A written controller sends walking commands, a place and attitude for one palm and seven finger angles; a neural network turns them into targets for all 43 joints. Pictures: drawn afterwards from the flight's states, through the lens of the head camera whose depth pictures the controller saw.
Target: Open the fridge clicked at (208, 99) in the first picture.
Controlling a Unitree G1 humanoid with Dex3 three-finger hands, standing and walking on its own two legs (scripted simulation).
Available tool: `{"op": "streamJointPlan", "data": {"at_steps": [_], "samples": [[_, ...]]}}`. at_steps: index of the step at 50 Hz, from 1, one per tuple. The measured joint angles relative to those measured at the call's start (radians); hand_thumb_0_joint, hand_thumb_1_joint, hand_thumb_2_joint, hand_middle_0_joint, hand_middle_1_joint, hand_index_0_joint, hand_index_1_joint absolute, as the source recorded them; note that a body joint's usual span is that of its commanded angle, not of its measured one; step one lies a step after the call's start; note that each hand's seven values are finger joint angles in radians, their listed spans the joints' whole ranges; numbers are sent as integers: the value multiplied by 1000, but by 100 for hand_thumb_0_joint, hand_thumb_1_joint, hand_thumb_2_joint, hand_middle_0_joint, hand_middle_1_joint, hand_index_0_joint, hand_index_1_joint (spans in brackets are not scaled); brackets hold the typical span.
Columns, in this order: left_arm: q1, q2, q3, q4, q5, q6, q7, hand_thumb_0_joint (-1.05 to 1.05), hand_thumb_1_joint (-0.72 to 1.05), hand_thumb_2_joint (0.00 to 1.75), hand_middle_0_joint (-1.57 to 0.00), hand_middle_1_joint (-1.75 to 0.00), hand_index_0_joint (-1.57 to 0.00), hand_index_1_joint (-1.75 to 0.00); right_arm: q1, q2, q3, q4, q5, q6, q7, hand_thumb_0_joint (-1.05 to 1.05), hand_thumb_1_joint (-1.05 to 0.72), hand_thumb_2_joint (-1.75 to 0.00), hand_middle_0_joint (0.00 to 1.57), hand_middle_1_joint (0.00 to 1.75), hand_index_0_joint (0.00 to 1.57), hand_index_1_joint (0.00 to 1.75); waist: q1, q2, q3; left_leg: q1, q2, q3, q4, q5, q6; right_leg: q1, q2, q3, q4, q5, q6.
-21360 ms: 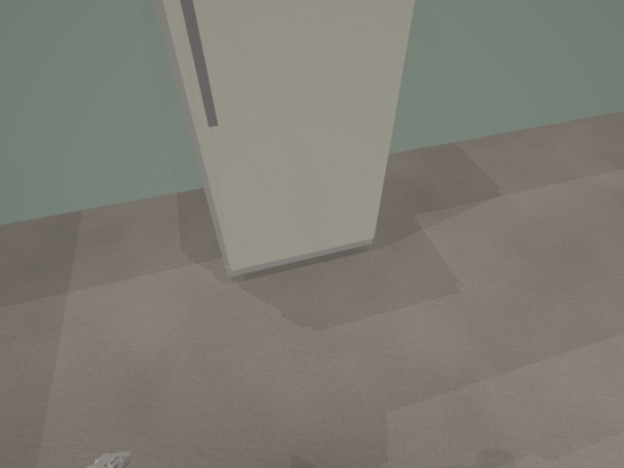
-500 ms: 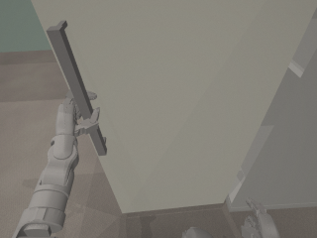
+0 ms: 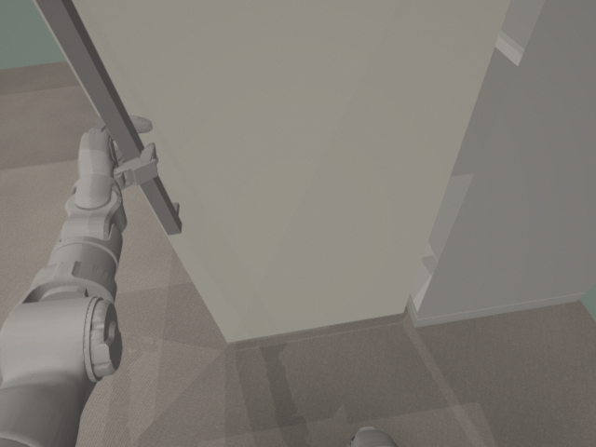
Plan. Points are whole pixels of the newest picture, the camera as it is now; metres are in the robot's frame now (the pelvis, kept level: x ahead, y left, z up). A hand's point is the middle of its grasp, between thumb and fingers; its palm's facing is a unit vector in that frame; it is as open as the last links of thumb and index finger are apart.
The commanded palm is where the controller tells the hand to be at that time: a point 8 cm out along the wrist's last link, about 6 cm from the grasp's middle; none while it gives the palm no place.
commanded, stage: stop walking and hold the door back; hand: left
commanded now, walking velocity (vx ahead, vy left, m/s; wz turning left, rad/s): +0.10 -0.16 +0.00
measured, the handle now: (132, 134) +0.51 +0.22 +0.17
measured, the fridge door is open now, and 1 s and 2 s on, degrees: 90 81 81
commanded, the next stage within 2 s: loosen the grip on the handle in 1.16 s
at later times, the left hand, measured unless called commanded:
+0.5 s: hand (149, 144) +0.51 +0.21 +0.15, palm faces +0.19 -0.97 -0.16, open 5.6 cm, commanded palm +0.52 +0.28 +0.12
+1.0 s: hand (155, 126) +0.55 +0.21 +0.15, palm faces +0.20 -0.96 -0.17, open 5.4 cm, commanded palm +0.52 +0.29 +0.12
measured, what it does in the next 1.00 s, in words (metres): steps on the spot: left foot, then left foot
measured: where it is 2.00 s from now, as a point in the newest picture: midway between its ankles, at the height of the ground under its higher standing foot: outside the picture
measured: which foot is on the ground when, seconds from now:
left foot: up 0.00-0.00, down 0.02-0.24, up 0.26-0.46, down 0.48-1.00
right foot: down 0.00-1.00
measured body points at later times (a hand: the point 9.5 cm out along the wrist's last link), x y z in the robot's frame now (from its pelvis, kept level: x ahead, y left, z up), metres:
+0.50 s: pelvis +0.02 +0.01 -0.01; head +0.04 +0.00 +0.44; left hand +0.49 +0.26 +0.16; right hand +0.06 -0.30 -0.13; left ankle +0.07 +0.12 -0.74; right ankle +0.06 -0.13 -0.73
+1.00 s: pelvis +0.06 +0.01 +0.00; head +0.09 -0.01 +0.45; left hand +0.54 +0.26 +0.16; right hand +0.07 -0.29 -0.12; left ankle +0.07 +0.12 -0.73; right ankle +0.06 -0.13 -0.73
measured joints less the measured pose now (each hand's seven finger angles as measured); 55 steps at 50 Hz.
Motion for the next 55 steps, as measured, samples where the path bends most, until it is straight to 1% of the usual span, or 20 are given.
{"op": "streamJointPlan", "data": {"at_steps": [1,2,3,5,6,8,11,12,13,15,18,20,24,28,30,32,35,39,48,55], "samples": [[-16,3,-3,8,-2,-3,-5,-1,64,80,-43,-138,-39,-140,5,-6,-2,-3,-3,-7,-5,1,-91,-90,20,30,20,30,2,14,-7,16,16,-12,-59,52,8,-36,17,-15,61,-67,4],[-29,11,-1,8,-2,-6,-9,0,64,80,-43,-138,-38,-140,-2,1,-1,-1,-3,-8,-9,1,-91,-90,20,30,20,30,6,10,5,11,29,-7,-62,185,5,-68,27,-22,151,-109,8],[-37,21,4,9,-3,-10,-10,1,64,80,-43,-138,-38,-140,-11,18,5,3,-1,-3,-11,1,-91,-90,20,30,20,30,15,-4,21,17,37,8,-49,244,-7,-92,33,-26,243,-118,12],[-39,33,4,26,-1,-22,-8,1,65,80,-44,-139,-38,-140,-6,56,22,6,3,12,-6,1,-91,-90,19,30,20,30,20,-22,16,26,54,23,-51,249,-25,-122,39,-48,361,-98,16],[-37,34,2,37,4,-24,-6,1,65,80,-44,-139,-38,-140,6,72,33,5,4,20,-2,1,-91,-90,19,30,20,30,18,-18,1,23,64,19,-56,240,-28,-120,39,-70,368,-92,16],[-35,38,6,59,18,-20,-15,1,65,80,-43,-138,-38,-140,30,96,58,-1,4,34,1,1,-91,-90,20,30,20,30,22,1,-24,12,89,10,-62,229,-30,-78,38,-112,285,-93,16],[-59,68,4,97,33,-10,-34,-1,64,81,-43,-138,-39,-140,54,130,91,-5,4,36,3,1,-91,-90,20,30,20,30,37,6,-50,-27,119,6,-1,197,-58,50,43,-147,45,-109,10],[-71,80,8,103,37,-8,-36,-1,64,81,-44,-139,-39,-140,49,137,95,-3,6,35,6,1,-91,-90,20,30,20,30,39,10,-47,-50,131,2,47,173,-57,60,53,-151,4,-23,-2],[-78,89,22,104,39,-8,-33,-1,64,81,-44,-139,-40,-140,33,138,93,1,7,35,8,1,-91,-90,20,30,20,30,30,23,-32,-78,133,-25,114,137,-47,54,62,-159,15,33,-18],[-80,93,54,95,44,-1,-29,-2,64,81,-44,-139,-40,-140,-2,127,80,5,7,35,8,1,-91,-90,20,30,20,30,8,49,-1,-146,102,-79,269,41,-29,55,66,-174,31,42,-36],[-91,100,69,103,42,18,-32,-3,64,81,-43,-138,-41,-140,-35,103,72,5,7,19,7,1,-91,-90,20,30,20,30,5,50,9,-210,58,-82,371,2,-16,55,55,-156,19,35,-31],[-104,104,69,122,39,23,-37,-4,64,81,-43,-138,-42,-140,-47,87,78,2,1,11,4,1,-91,-90,20,30,20,30,4,39,6,-210,49,-64,324,36,-12,57,49,-146,12,37,-24],[-127,105,62,162,38,19,-52,-6,64,80,-43,-138,-43,-140,-46,48,80,-11,-8,2,0,1,-91,-90,20,30,20,30,-3,41,-22,-122,52,-50,70,182,-6,49,60,-145,40,15,-4],[-129,109,47,161,33,5,-56,-6,65,79,-43,-138,-44,-140,-41,70,71,-23,-5,19,-3,1,-91,-90,20,30,20,30,16,-8,-27,-99,40,-17,51,200,-1,50,59,-98,60,-66,14],[-129,111,56,159,39,2,-63,-7,65,79,-43,-138,-44,-140,-31,78,77,-36,-6,22,-2,1,-91,-90,20,30,20,30,16,-6,-28,-96,43,-22,31,208,-3,64,64,-102,17,-32,14],[-132,121,72,161,44,1,-69,-7,64,79,-43,-138,-44,-140,-28,82,86,-43,-4,27,0,1,-91,-90,20,30,20,30,12,-1,-27,-100,47,-28,28,209,-9,74,69,-109,-24,52,7],[-125,136,79,160,47,5,-67,-8,64,79,-43,-137,-45,-140,-27,84,88,-48,2,34,0,1,-91,-90,20,30,20,30,-5,15,-30,-108,53,-37,20,208,-16,76,75,-119,-41,37,-4],[-109,144,89,151,46,14,-65,-8,64,80,-42,-136,-45,-140,-19,77,84,-45,3,39,-3,1,-91,-90,20,30,20,30,-13,25,-40,-103,49,-34,-2,210,-17,77,72,-117,-56,30,-3],[-72,142,97,114,34,22,-62,-8,65,81,-40,-136,-45,-140,-11,64,76,-49,5,70,-4,1,-91,-90,20,30,20,30,-19,30,-53,-77,44,-21,-38,208,-14,95,69,-106,-85,29,5],[-19,131,109,56,30,10,-61,-8,66,79,-41,-137,-45,-140,-25,70,73,-73,4,99,-3,1,-91,-90,20,30,20,30,-23,27,-62,-67,44,-15,-46,205,-13,104,69,-101,-95,30,6]]}}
